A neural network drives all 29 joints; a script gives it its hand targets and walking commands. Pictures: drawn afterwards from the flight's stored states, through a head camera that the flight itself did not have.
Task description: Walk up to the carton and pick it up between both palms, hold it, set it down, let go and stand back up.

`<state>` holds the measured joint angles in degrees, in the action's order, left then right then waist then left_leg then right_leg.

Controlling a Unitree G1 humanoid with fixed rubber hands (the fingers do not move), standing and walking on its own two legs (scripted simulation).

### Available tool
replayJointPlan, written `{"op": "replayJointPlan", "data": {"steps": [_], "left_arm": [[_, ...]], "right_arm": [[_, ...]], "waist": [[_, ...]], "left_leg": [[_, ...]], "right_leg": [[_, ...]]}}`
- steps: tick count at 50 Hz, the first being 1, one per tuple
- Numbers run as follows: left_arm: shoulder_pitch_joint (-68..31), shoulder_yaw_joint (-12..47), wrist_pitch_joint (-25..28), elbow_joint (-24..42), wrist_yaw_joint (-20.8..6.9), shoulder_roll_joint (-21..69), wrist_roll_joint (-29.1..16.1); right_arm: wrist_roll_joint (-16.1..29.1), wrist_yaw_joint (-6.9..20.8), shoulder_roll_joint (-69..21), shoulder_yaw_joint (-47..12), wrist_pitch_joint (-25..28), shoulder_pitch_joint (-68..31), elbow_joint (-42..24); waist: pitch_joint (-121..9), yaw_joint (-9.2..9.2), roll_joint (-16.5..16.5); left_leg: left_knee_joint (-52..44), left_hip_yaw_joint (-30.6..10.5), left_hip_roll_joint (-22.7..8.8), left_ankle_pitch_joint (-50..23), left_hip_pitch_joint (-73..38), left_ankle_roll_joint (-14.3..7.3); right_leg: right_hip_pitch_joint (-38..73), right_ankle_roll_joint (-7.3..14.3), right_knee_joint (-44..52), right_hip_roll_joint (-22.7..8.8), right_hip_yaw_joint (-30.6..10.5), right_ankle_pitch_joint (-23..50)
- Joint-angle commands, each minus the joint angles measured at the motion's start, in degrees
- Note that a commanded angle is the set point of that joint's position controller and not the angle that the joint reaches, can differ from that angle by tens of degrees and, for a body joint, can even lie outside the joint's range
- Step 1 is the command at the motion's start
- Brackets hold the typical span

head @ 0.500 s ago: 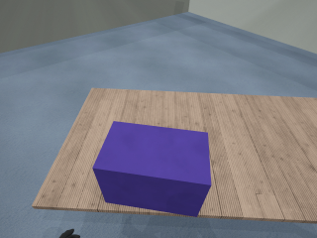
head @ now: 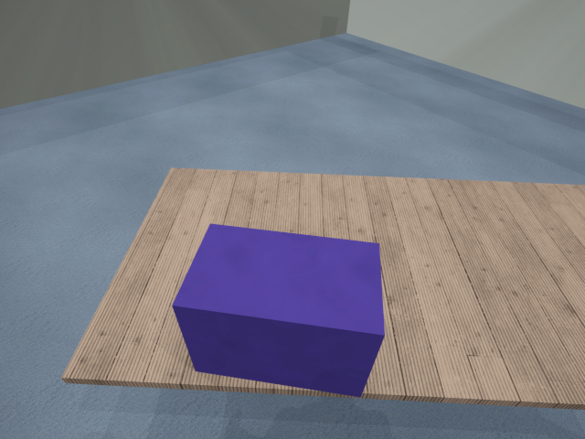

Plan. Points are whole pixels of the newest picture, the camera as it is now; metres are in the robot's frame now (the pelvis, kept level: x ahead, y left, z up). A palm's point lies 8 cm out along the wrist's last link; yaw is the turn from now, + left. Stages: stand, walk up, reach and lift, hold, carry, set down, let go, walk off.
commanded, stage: stand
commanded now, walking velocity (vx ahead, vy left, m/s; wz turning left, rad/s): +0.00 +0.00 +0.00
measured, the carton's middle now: (284, 309) +0.35 +0.03 -0.02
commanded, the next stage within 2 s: none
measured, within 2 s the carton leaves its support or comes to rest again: neither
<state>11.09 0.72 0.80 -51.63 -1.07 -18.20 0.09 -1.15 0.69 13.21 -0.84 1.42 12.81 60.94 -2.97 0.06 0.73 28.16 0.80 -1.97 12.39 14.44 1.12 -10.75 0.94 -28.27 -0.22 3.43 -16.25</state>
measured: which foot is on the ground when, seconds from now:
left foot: down 0.00-1.00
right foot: down 0.00-1.00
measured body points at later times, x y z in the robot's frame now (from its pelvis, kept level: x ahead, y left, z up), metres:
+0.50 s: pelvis -0.01 +0.00 +0.00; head -0.04 +0.00 +0.45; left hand +0.09 +0.28 -0.12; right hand +0.04 -0.25 -0.14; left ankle +0.03 +0.13 -0.74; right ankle -0.01 -0.11 -0.74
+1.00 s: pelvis -0.02 +0.00 +0.00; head -0.04 +0.00 +0.45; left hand +0.08 +0.28 -0.12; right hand +0.03 -0.25 -0.14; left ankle +0.03 +0.13 -0.74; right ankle -0.01 -0.11 -0.74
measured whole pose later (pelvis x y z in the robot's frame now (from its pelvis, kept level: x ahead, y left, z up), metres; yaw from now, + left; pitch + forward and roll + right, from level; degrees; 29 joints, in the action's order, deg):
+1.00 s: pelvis -0.02 +0.00 +0.00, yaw +0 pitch -3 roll +0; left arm 11.1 0.7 1.1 -55.1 -1.0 -18.2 0.1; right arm -1.2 0.7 13.2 -0.8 1.1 12.8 62.6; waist -1.9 0.1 0.7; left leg 26.9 0.8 -2.0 10.5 13.9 1.1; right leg -10.7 1.0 -28.3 -0.2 3.4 -15.1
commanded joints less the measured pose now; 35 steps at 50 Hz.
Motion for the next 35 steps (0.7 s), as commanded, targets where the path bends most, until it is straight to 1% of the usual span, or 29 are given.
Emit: {"op": "replayJointPlan", "data": {"steps": [1, 2, 3, 4, 5, 6, 7, 8, 9, 10, 11, 12, 13, 14, 17, 18, 19, 20, 21, 22, 24, 25, 27, 28, 29, 30, 32, 35], "left_arm": [[-0.82, -3.67, 3.17, 0.00, 1.74, -13.22, 1.19], [-0.67, -3.69, 3.08, -0.37, 1.79, -13.18, 1.25], [-0.29, -3.66, 3.16, -0.52, 1.86, -13.42, 1.25], [-1.21, -3.67, 3.01, -0.38, 1.86, -13.56, 1.32], [-0.82, -3.68, 3.04, -0.53, 1.83, -13.30, 1.23], [-0.94, -3.56, 3.09, -0.64, 1.76, -13.07, 1.38], [-0.87, -3.53, 3.03, -0.91, 1.64, -13.45, 1.13], [-0.80, -3.64, 3.14, -1.09, 1.67, -13.26, 1.18], [-0.62, -3.45, 3.04, -1.22, 1.72, -13.50, 1.28], [-0.49, -3.50, 3.12, -1.25, 1.63, -12.94, 1.20], [-1.07, -3.59, 3.16, -1.18, 1.71, -13.27, 1.28], [-0.90, -3.55, 3.16, -1.37, 1.69, -13.42, 1.24], [-0.84, -3.35, 3.11, -1.61, 1.71, -12.81, 1.22], [-0.79, -3.38, 3.21, -1.72, 1.61, -13.07, 1.22], [-0.47, -3.38, 3.08, -2.03, 1.76, -13.01, 1.06], [-1.19, -3.51, 3.12, -2.06, 1.70, -13.51, 1.18], [-0.50, -3.45, 3.22, -2.21, 1.65, -13.13, 1.03], [-0.91, -3.44, 3.30, -2.21, 1.67, -13.33, 0.98], [-1.04, -3.41, 3.22, -2.30, 1.57, -13.45, 1.04], [-0.76, -3.46, 3.12, -2.42, 1.52, -13.38, 1.16], [-0.89, -3.29, 3.23, -2.31, 1.55, -12.82, 0.93], [-0.94, -3.27, 3.18, -2.47, 1.51, -12.81, 1.03], [-0.64, -3.23, 3.18, -2.85, 1.65, -12.69, 0.95], [-0.90, -3.41, 3.06, -2.93, 1.63, -13.39, 1.07], [-0.85, -3.37, 3.06, -2.78, 1.67, -13.21, 0.95], [-0.67, -3.28, 3.19, -2.86, 1.74, -13.03, 0.90], [-0.54, -3.39, 3.21, -3.35, 1.77, -13.28, 1.02], [-0.71, -3.38, 3.09, -3.24, 1.70, -13.01, 0.92]], "right_arm": [[-0.38, -0.73, 17.44, 4.59, 1.43, -4.88, -3.31], [-0.28, -0.71, 16.79, 4.48, 1.38, -5.44, -3.70], [-0.47, -0.64, 16.64, 4.30, 1.28, -5.31, -3.68], [-0.28, -0.60, 16.83, 4.34, 1.31, -5.66, -3.68], [-0.50, -0.66, 16.81, 4.33, 1.33, -5.42, -3.45], [-0.41, -0.74, 16.41, 4.09, 1.36, -5.12, -3.26], [-0.42, -0.76, 17.15, 4.30, 1.30, -5.41, -3.02], [-0.46, -0.69, 16.78, 4.26, 1.21, -5.45, -3.18], [-0.22, -0.63, 16.49, 4.18, 1.19, -5.16, -3.33], [-0.30, -0.69, 16.68, 4.21, 1.22, -4.78, -3.02], [-0.28, -0.66, 16.74, 4.30, 1.20, -4.77, -2.93], [-0.33, -0.61, 16.84, 4.24, 1.10, -4.88, -2.75], [-0.28, -0.74, 16.98, 4.35, 1.11, -5.21, -2.77], [-0.33, -0.75, 17.35, 4.39, 1.18, -4.86, -2.38], [-0.13, -0.63, 17.06, 4.28, 1.41, -5.45, -2.66], [-0.29, -0.56, 16.67, 4.25, 1.23, -5.58, -2.65], [-0.32, -0.62, 16.84, 4.10, 1.14, -5.35, -2.26], [-0.23, -0.72, 15.99, 4.00, 1.15, -5.33, -2.47], [-0.24, -0.69, 16.38, 4.04, 1.20, -5.36, -2.17], [-0.26, -0.79, 16.77, 4.20, 1.17, -5.61, -2.16], [-0.34, -0.75, 17.11, 4.18, 1.21, -5.44, -2.12], [-0.04, -0.88, 17.14, 4.24, 1.25, -4.81, -1.97], [-0.38, -0.74, 16.48, 3.97, 1.14, -5.49, -2.05], [-0.09, -0.73, 16.29, 3.89, 1.24, -5.18, -2.30], [-0.13, -0.74, 16.71, 4.01, 1.15, -5.12, -2.28], [-0.37, -0.70, 16.38, 3.81, 1.18, -5.33, -2.23], [-0.26, -0.64, 16.82, 4.03, 1.25, -5.17, -2.13], [-0.14, -0.74, 16.83, 4.08, 1.24, -5.83, -2.16]], "waist": [[0.65, 0.16, -2.51], [0.95, -0.16, -2.71], [1.06, -0.09, -2.94], [1.25, -0.30, -2.19], [1.02, -0.03, -3.19], [1.56, -0.31, -1.86], [2.48, -0.38, -2.22], [2.40, -0.24, -3.37], [2.79, -0.78, -2.97], [3.02, -0.39, -3.12], [3.29, -0.63, -2.51], [3.05, -0.41, -2.15], [3.52, -0.42, -1.97], [3.68, -0.43, -2.59], [3.84, -0.30, -2.91], [3.58, -0.27, -2.79], [2.54, 0.08, -3.60], [3.59, -0.46, -3.13], [3.98, -0.29, -2.10], [4.68, -0.33, -3.29], [4.26, 0.01, -2.92], [4.41, -0.48, -2.56], [4.88, -0.09, -3.59], [4.83, -0.50, -2.73], [5.54, -0.40, -2.76], [5.41, -0.02, -3.94], [4.90, -0.40, -3.21], [5.90, -0.08, -3.45]], "left_leg": [[-6.68, -6.27, -4.60, -10.09, -2.36, -3.90], [-6.75, -6.01, -4.65, -10.13, -2.44, -3.77], [-6.87, -6.29, -4.71, -9.23, -2.81, -3.92], [-6.89, -6.09, -4.54, -8.72, -2.07, -3.68], [-6.90, -6.04, -4.54, -8.16, -1.95, -3.80], [-7.13, -6.06, -4.35, -7.90, -2.16, -3.73], [-7.18, -6.39, -4.49, -6.92, -1.54, -3.99], [-7.20, -6.12, -4.64, -7.02, -1.89, -3.96], [-7.48, -6.41, -4.62, -6.14, -1.65, -3.93], [-7.57, -6.42, -4.48, -5.69, -1.18, -3.88], [-7.93, -6.51, -4.45, -5.29, -1.15, -3.89], [-8.10, -6.66, -4.56, -5.76, -1.66, -3.85], [-7.82, -6.52, -4.63, -4.75, -1.55, -4.06], [-8.12, -6.74, -4.61, -4.91, -1.55, -3.96], [-7.96, -6.76, -4.46, -5.82, -1.20, -4.04], [-7.85, -6.24, -4.47, -6.42, -1.45, -3.69], [-7.79, -6.24, -4.51, -5.93, -1.78, -3.80], [-7.71, -6.41, -4.54, -6.06, -1.22, -3.89], [-8.09, -6.71, -4.55, -5.78, -1.06, -3.94], [-8.08, -6.56, -4.40, -5.12, -0.81, -3.91], [-8.19, -6.77, -4.51, -5.46, -0.91, -3.97], [-7.96, -6.66, -4.50, -5.29, -0.93, -3.90], [-8.38, -6.95, -4.75, -4.77, -0.69, -4.13], [-8.35, -6.78, -4.63, -4.64, -0.91, -4.06], [-8.60, -7.04, -4.55, -4.96, -0.94, -4.09], [-8.70, -6.71, -4.57, -5.29, -0.57, -4.06], [-8.31, -6.84, -4.65, -5.55, -1.23, -3.91], [-8.50, -6.80, -4.63, -4.86, -1.02, -3.96]], "right_leg": [[3.85, 1.30, 10.39, -7.77, -7.97, 10.97], [3.28, 1.38, 10.50, -7.97, -7.96, 10.85], [2.96, 1.47, 10.72, -7.85, -8.14, 9.84], [3.17, 1.37, 10.86, -7.63, -7.74, 9.41], [3.48, 1.54, 10.99, -8.01, -8.27, 9.19], [2.57, 1.40, 11.17, -7.81, -8.26, 8.55], [2.14, 1.50, 11.38, -7.87, -8.27, 7.79], [2.22, 1.53, 11.57, -8.11, -8.70, 7.84], [1.82, 1.54, 11.68, -8.19, -8.58, 7.43], [2.26, 1.55, 12.07, -8.23, -8.71, 6.75], [1.79, 1.58, 12.00, -8.12, -8.65, 5.42], [1.71, 1.42, 12.23, -7.97, -8.46, 5.01], [1.08, 1.54, 12.70, -7.99, -8.70, 4.43], [1.16, 1.45, 12.44, -7.98, -8.67, 4.76], [1.39, 1.60, 12.51, -8.26, -8.82, 5.74], [1.67, 1.58, 12.41, -8.13, -8.67, 6.24], [2.57, 1.55, 12.03, -7.94, -8.69, 6.15], [1.74, 1.59, 12.07, -8.09, -8.91, 6.07], [1.46, 1.51, 12.24, -8.07, -8.59, 5.29], [1.29, 1.68, 12.53, -8.21, -8.94, 4.97], [1.75, 1.61, 12.32, -8.09, -8.75, 4.80], [1.41, 1.65, 12.61, -8.15, -8.97, 5.02], [1.44, 1.68, 12.79, -8.50, -9.02, 4.48], [1.21, 1.72, 12.97, -8.39, -9.16, 3.94], [0.86, 1.74, 12.93, -8.26, -8.86, 4.54], [1.55, 1.75, 12.60, -8.32, -9.22, 4.52], [1.54, 1.71, 12.85, -8.25, -8.88, 5.91], [0.84, 1.72, 13.01, -8.20, -9.01, 4.61]]}}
